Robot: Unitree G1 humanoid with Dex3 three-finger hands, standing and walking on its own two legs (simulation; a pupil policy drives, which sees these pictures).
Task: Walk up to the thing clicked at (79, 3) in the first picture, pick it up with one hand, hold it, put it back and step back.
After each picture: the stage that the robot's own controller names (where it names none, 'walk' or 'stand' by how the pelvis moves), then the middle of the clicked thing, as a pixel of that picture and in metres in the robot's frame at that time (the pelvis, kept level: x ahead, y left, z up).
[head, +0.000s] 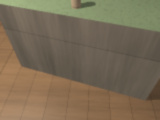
stand; out of the picture +1.03 +0.10 +0.01
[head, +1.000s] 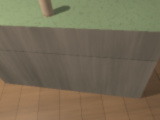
walk; (46, 5) +0.88 +0.29 +0.02
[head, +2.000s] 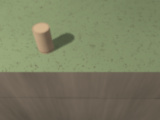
stand; (43, 39) +0.53 +0.21 +0.05
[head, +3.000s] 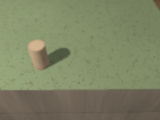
stand; (39, 55) +0.48 +0.21 +0.02
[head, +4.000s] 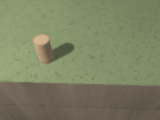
stand; (44, 49) +0.51 +0.22 +0.01
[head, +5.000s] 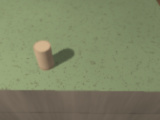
stand; (44, 56) +0.48 +0.20 +0.01
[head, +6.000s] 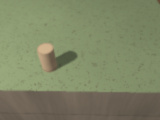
stand; (47, 58) +0.49 +0.19 +0.00
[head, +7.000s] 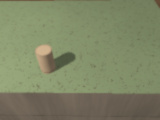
stand; (46, 59) +0.49 +0.20 +0.00
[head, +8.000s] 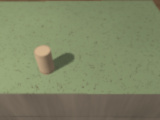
stand; (44, 60) +0.48 +0.20 +0.00
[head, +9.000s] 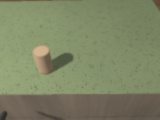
rise first; (43, 60) +0.48 +0.21 +0.01
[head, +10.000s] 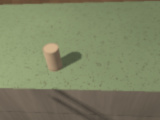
go down; (53, 57) +0.50 +0.20 +0.01
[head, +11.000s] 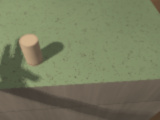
go down; (32, 50) +0.50 +0.20 +0.02
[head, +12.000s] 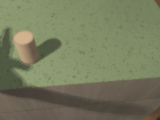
go down; (27, 48) +0.48 +0.20 +0.04
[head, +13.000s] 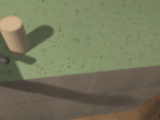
close in; (15, 36) +0.49 +0.20 +0.07
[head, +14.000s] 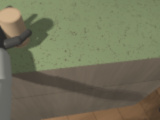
close; (15, 29) +0.51 +0.19 +0.08
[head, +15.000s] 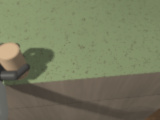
lift; (14, 62) +0.41 +0.23 +0.07
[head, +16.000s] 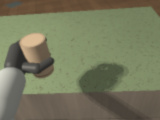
lift; (38, 56) +0.34 +0.16 +0.21
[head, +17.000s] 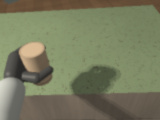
hold; (37, 64) +0.33 +0.16 +0.18
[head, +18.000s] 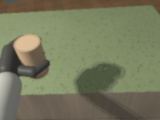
crouch; (33, 57) +0.33 +0.17 +0.20
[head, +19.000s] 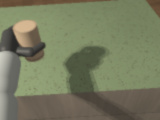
crouch; (30, 41) +0.42 +0.18 +0.19
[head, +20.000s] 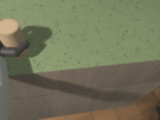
lower; (13, 39) +0.48 +0.20 +0.06
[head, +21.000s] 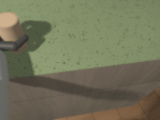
lower; (12, 33) +0.50 +0.20 +0.08
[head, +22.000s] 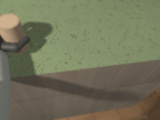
lower; (13, 35) +0.49 +0.20 +0.08
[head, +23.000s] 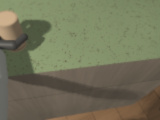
lower; (11, 32) +0.50 +0.20 +0.08
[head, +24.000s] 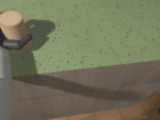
loosen; (15, 32) +0.50 +0.19 +0.08
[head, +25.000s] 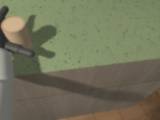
withdraw; (18, 37) +0.49 +0.18 +0.07
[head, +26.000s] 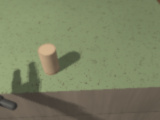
sink last; (49, 60) +0.46 +0.17 +0.04
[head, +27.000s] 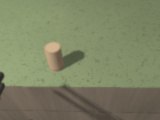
stand; (54, 57) +0.49 +0.18 +0.02
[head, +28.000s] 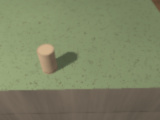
stand; (47, 59) +0.48 +0.18 +0.01
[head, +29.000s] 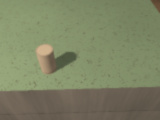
stand; (46, 59) +0.48 +0.19 +0.01
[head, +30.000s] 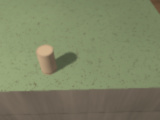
stand; (47, 60) +0.47 +0.19 +0.01
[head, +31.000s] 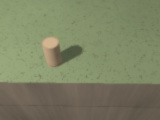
walk; (52, 52) +0.49 +0.17 +0.01
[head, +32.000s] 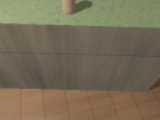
walk; (68, 1) +0.77 +0.11 +0.03
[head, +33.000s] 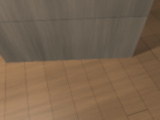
stand; out of the picture +1.14 +0.24 +0.04
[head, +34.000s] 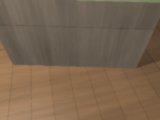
stand; out of the picture +1.15 +0.15 +0.02
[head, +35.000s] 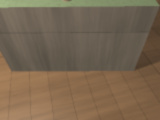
stand; out of the picture +1.15 +0.16 +0.01
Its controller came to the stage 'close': yes
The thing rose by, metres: 0.21
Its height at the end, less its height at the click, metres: +0.00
